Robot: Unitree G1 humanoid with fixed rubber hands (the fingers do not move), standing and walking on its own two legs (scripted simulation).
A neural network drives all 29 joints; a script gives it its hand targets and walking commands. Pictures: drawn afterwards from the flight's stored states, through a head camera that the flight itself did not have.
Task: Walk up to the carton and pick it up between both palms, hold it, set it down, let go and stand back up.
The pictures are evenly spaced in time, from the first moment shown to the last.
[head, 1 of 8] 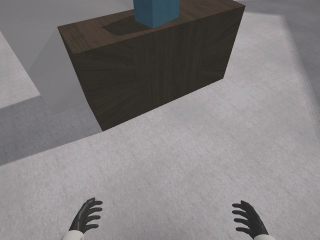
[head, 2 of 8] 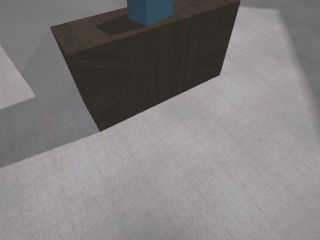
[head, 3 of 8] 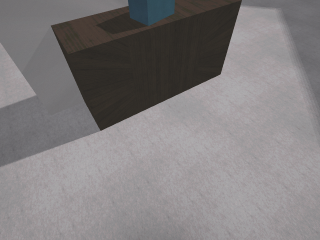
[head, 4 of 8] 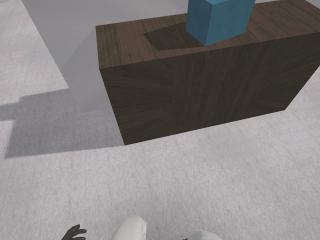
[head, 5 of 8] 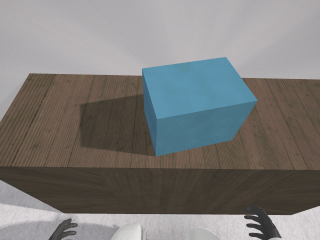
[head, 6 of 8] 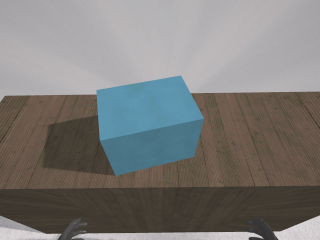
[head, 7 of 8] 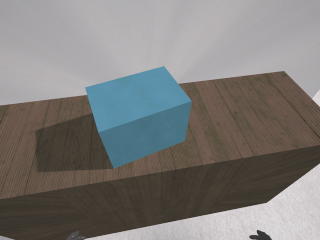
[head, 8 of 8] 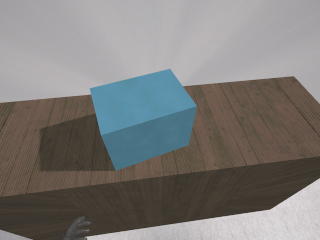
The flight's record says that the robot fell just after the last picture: no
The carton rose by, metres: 0.00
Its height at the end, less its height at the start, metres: +0.00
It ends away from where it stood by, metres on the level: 0.00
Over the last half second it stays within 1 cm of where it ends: yes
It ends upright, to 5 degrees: yes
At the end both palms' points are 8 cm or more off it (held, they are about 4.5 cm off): yes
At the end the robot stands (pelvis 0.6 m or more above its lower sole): yes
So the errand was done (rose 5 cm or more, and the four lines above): no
